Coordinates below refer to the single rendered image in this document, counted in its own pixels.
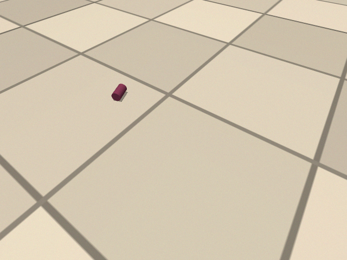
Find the can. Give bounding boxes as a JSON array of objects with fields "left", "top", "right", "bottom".
[{"left": 112, "top": 84, "right": 127, "bottom": 101}]

